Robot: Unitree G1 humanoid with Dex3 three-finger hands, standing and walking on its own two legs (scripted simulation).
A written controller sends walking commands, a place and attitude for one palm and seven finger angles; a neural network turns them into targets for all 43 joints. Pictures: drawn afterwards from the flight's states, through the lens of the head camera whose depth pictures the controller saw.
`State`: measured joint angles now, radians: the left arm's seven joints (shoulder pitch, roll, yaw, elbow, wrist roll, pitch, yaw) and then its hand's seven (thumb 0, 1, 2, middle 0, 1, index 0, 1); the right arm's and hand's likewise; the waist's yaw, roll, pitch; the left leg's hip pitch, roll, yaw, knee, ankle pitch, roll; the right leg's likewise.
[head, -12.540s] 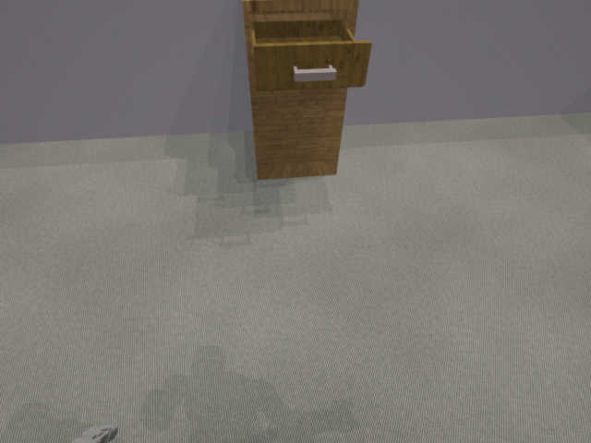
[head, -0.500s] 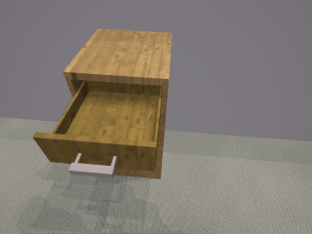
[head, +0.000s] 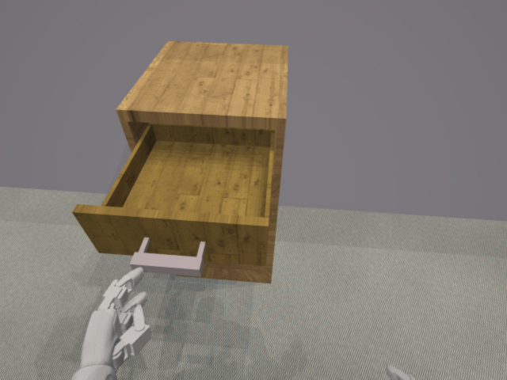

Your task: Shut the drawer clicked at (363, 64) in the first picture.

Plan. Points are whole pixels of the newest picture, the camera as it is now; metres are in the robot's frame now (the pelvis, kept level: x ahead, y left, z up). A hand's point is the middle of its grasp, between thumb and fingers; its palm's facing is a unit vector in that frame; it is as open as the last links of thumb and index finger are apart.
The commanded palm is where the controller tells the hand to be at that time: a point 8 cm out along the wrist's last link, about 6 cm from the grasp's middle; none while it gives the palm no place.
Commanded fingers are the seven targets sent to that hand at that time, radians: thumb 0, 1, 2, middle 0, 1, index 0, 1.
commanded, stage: raise the hand and make a fist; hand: left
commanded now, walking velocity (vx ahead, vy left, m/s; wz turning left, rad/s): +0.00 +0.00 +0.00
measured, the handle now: (170, 254) +0.36 +0.17 -0.03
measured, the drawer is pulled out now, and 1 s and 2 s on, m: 0.29 0.29 0.29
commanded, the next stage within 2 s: bring the fist close to the handle in 1.70 s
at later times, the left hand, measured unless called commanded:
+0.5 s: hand (179, 350) +0.18 +0.12 +0.00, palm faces -0.17 -0.98 -0.08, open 4.4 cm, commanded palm +0.14 +0.20 +0.00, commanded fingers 0.00 0.90 0.90 -0.92 -1.08 -0.92 -1.08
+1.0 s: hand (145, 341) +0.18 +0.15 +0.04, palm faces -0.03 -1.00 -0.05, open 3.1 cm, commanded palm +0.13 +0.21 +0.04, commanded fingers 0.00 0.90 0.90 -1.40 -1.60 -1.40 -1.60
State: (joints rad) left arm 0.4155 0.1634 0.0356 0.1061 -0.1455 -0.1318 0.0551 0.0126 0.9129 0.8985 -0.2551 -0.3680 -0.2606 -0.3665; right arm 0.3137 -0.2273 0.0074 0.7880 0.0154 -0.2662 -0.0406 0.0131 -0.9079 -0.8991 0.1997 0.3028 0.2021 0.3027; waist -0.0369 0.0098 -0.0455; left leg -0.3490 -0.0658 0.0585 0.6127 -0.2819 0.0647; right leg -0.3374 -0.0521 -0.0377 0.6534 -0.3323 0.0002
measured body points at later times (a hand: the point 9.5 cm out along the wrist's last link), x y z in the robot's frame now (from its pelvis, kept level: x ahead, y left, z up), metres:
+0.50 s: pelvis -0.02 -0.05 -0.07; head +0.03 -0.05 +0.38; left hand +0.18 +0.17 +0.00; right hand +0.19 -0.26 -0.14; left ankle +0.03 +0.07 -0.72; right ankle +0.01 -0.13 -0.72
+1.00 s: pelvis +0.01 -0.03 -0.04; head +0.04 -0.02 +0.41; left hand +0.17 +0.21 +0.04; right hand +0.22 -0.27 -0.09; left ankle +0.03 +0.07 -0.72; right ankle +0.01 -0.13 -0.72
